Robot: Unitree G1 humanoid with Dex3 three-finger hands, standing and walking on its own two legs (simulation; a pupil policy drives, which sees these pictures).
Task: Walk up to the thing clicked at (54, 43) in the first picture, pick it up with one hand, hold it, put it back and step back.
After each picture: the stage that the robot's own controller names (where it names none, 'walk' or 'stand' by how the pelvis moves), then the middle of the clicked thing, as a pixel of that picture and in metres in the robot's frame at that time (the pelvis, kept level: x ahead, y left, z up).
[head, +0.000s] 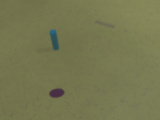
stand; (54, 40) +1.29 +0.34 -0.65
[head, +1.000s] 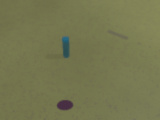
walk; (66, 47) +1.19 +0.16 -0.63
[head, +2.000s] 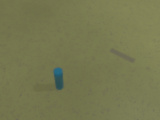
walk; (58, 79) +0.72 +0.18 -0.64
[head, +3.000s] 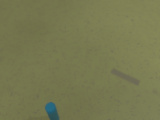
walk; (52, 113) +0.47 +0.23 -0.64
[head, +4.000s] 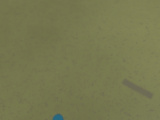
stand; out of the picture +0.39 +0.22 -0.65
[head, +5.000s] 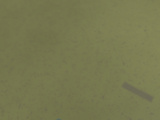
stand; out of the picture +0.37 +0.21 -0.65
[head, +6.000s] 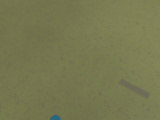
stand; out of the picture +0.39 +0.22 -0.66
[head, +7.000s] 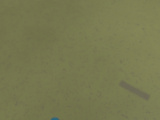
stand; out of the picture +0.37 +0.22 -0.66
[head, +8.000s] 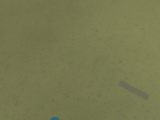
stand; out of the picture +0.38 +0.22 -0.66
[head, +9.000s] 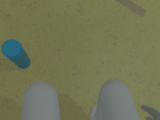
go down; (18, 56) +0.44 +0.26 -0.31
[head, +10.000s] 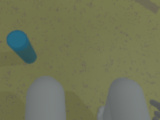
go down; (24, 49) +0.44 +0.27 -0.26
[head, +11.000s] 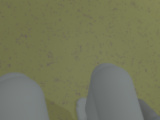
close in; out of the picture +0.42 +0.31 -0.16
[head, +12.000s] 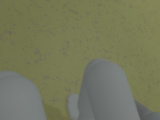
close; out of the picture +0.42 +0.32 -0.16
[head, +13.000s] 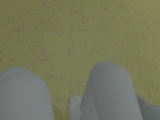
lift; out of the picture +0.37 +0.31 -0.16
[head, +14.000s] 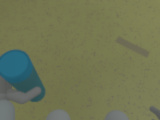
lift; (27, 81) +0.32 +0.19 +0.03
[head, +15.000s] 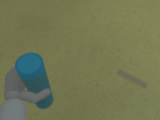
hold; (38, 85) +0.32 +0.17 +0.03
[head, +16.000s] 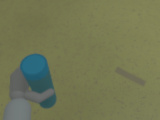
hold; (42, 85) +0.32 +0.16 +0.02
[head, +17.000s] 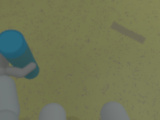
crouch; (22, 59) +0.40 +0.21 -0.04
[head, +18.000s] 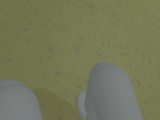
lower; out of the picture +0.46 +0.31 -0.14
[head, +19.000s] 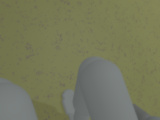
lower; out of the picture +0.44 +0.32 -0.16
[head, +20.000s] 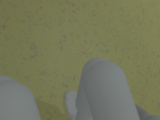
lower; out of the picture +0.42 +0.32 -0.16
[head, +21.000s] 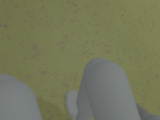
lower; out of the picture +0.42 +0.32 -0.16
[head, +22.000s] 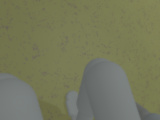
lower; out of the picture +0.41 +0.32 -0.16
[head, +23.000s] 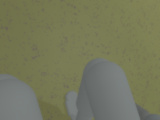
open; out of the picture +0.41 +0.30 -0.16
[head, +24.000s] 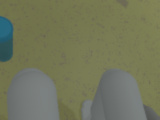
stand; (1, 43) +0.43 +0.28 -0.20
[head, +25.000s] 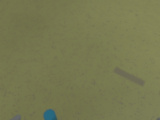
stand; out of the picture +0.38 +0.21 -0.57
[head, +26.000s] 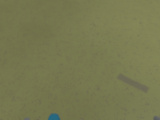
stand; out of the picture +0.39 +0.21 -0.60
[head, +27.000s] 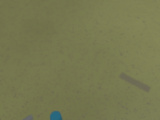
stand; out of the picture +0.39 +0.21 -0.60
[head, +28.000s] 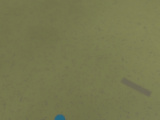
stand; out of the picture +0.40 +0.20 -0.65
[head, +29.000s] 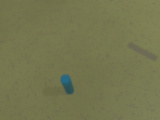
walk; (67, 85) +0.53 +0.19 -0.63
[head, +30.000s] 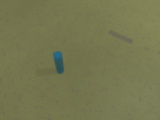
walk; (59, 63) +0.79 +0.18 -0.63
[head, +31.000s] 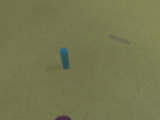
stand; (65, 59) +1.02 +0.23 -0.64
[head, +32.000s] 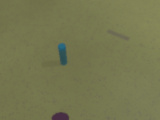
stand; (62, 54) +1.00 +0.22 -0.65
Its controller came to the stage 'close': yes
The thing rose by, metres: 0.66
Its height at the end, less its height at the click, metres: +0.00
